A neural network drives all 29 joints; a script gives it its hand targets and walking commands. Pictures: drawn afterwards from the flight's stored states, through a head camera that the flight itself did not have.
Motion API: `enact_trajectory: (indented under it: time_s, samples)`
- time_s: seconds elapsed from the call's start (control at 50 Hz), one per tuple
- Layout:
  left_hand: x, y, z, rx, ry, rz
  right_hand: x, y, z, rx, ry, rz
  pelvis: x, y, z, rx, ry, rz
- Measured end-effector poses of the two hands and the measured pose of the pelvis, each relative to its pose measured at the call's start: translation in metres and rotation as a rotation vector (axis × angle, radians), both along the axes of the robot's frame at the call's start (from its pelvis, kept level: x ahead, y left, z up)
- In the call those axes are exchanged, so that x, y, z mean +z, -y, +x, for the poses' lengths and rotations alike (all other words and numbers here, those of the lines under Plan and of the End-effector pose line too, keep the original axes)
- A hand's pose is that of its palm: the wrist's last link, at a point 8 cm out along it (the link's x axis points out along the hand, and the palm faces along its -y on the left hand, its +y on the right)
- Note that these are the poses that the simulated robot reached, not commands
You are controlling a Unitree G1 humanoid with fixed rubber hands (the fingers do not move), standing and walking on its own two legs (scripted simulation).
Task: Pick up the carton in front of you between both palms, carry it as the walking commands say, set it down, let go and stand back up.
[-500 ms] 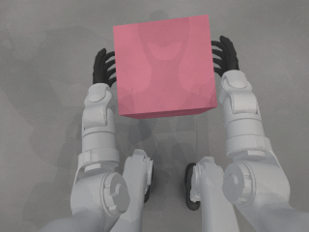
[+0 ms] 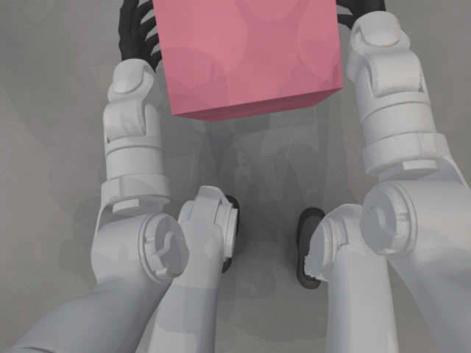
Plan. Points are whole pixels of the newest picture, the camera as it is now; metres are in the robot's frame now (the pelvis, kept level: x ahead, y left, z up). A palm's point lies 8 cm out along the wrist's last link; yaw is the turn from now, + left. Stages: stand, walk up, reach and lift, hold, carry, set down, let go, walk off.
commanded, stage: set down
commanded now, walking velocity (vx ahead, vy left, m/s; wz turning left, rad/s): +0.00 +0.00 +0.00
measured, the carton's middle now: (250, 46) +0.54 +0.07 -0.21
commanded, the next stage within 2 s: none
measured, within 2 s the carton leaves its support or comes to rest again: rests again in 0.62 s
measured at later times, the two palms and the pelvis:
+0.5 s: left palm (158, 61) +0.52 +0.23 -0.23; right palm (334, 20) +0.60 -0.06 -0.24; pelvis +0.01 +0.00 -0.07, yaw +1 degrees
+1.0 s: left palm (162, 67) +0.51 +0.23 -0.25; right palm (337, 28) +0.59 -0.07 -0.25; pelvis -0.01 +0.00 -0.09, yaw +1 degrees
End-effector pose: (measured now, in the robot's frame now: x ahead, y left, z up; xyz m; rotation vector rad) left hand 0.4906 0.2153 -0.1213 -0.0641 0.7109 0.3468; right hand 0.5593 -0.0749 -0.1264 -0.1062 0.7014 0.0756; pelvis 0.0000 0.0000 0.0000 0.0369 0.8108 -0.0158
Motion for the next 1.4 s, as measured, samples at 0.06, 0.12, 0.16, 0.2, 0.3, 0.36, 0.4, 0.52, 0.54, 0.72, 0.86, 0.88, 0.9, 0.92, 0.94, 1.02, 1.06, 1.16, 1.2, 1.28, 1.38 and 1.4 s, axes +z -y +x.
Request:
enact_trajectory:
  time_s: [0.06,0.12,0.16,0.2,0.3,0.36,0.4,0.52,0.54,0.72,0.86,0.88,0.9,0.92,0.94,1.02,1.06,1.16,1.2,1.28,1.38,1.4]
  samples:
    - [-0.019,-0.002,0.004,0.005,-0.005,0.0,-0.019,-0.002,0.006,0.013,-0.004,-0.006,-0.011,0.001,-0.001,0.0,0.007,0.002]
    - [-0.037,-0.004,0.008,0.006,-0.011,-0.002,-0.038,-0.004,0.012,0.027,-0.009,-0.011,-0.022,0.001,-0.001,-0.001,0.018,0.004]
    - [-0.049,-0.006,0.01,0.006,-0.015,-0.004,-0.051,-0.006,0.016,0.037,-0.013,-0.014,-0.028,0.001,-0.001,-0.001,0.027,0.006]
    - [-0.061,-0.007,0.012,0.005,-0.02,-0.008,-0.063,-0.007,0.02,0.047,-0.018,-0.019,-0.035,0.001,0.0,-0.001,0.036,0.007]
    - [-0.091,-0.01,0.017,0.001,-0.032,-0.018,-0.091,-0.01,0.029,0.07,-0.031,-0.03,-0.05,0.0,0.002,0.0,0.063,0.01]
    - [-0.101,-0.014,0.022,-0.013,-0.039,-0.016,-0.105,-0.012,0.034,0.082,-0.037,-0.033,-0.058,-0.001,0.004,0.002,0.079,0.01]
    - [-0.104,-0.017,0.026,-0.007,-0.031,-0.018,-0.11,-0.015,0.038,0.088,-0.029,-0.031,-0.062,-0.001,0.005,0.005,0.089,0.01]
    - [-0.112,-0.018,0.028,-0.002,-0.023,-0.033,-0.115,-0.016,0.042,0.085,-0.025,-0.031,-0.073,-0.003,0.007,0.01,0.109,0.007]
    - [-0.114,-0.017,0.027,-0.006,-0.027,-0.035,-0.115,-0.015,0.041,0.084,-0.029,-0.033,-0.074,-0.004,0.007,0.01,0.112,0.006]
    - [-0.122,-0.014,0.022,-0.034,-0.046,-0.034,-0.125,-0.01,0.034,0.085,-0.047,-0.034,-0.084,-0.002,0.002,0.005,0.15,0.011]
    - [-0.124,-0.016,0.021,-0.045,-0.041,-0.036,-0.126,-0.01,0.034,0.099,-0.046,-0.017,-0.091,0.0,-0.003,-0.003,0.185,0.022]
    - [-0.124,-0.016,0.021,-0.047,-0.04,-0.037,-0.126,-0.009,0.034,0.101,-0.046,-0.014,-0.091,0.001,-0.004,-0.003,0.188,0.023]
    - [-0.124,-0.016,0.021,-0.05,-0.039,-0.037,-0.126,-0.009,0.034,0.104,-0.046,-0.011,-0.092,0.001,-0.004,-0.004,0.192,0.025]
    - [-0.125,-0.016,0.021,-0.052,-0.038,-0.038,-0.127,-0.009,0.034,0.106,-0.045,-0.007,-0.093,0.002,-0.004,-0.005,0.194,0.026]
    - [-0.125,-0.016,0.021,-0.055,-0.037,-0.039,-0.127,-0.009,0.034,0.109,-0.045,-0.003,-0.093,0.003,-0.005,-0.005,0.197,0.028]
    - [-0.125,-0.017,0.021,-0.064,-0.033,-0.043,-0.128,-0.007,0.034,0.118,-0.046,0.013,-0.095,0.005,-0.005,-0.007,0.205,0.034]
    - [-0.126,-0.017,0.021,-0.067,-0.032,-0.046,-0.129,-0.007,0.034,0.121,-0.045,0.021,-0.095,0.006,-0.006,-0.007,0.208,0.036]
    - [-0.126,-0.018,0.021,-0.074,-0.028,-0.054,-0.13,-0.005,0.034,0.127,-0.042,0.041,-0.096,0.009,-0.006,-0.007,0.216,0.041]
    - [-0.126,-0.018,0.021,-0.076,-0.027,-0.058,-0.131,-0.005,0.034,0.129,-0.04,0.049,-0.096,0.009,-0.006,-0.007,0.218,0.042]
    - [-0.127,-0.019,0.021,-0.081,-0.026,-0.06,-0.132,-0.004,0.034,0.134,-0.036,0.062,-0.097,0.011,-0.006,-0.007,0.225,0.044]
    - [-0.13,-0.019,0.021,-0.085,-0.028,-0.058,-0.134,-0.003,0.035,0.142,-0.027,0.065,-0.098,0.011,-0.006,-0.006,0.236,0.045]
    - [-0.13,-0.02,0.022,-0.084,-0.029,-0.055,-0.135,-0.004,0.035,0.148,-0.027,0.065,-0.098,0.011,-0.006,-0.007,0.239,0.045]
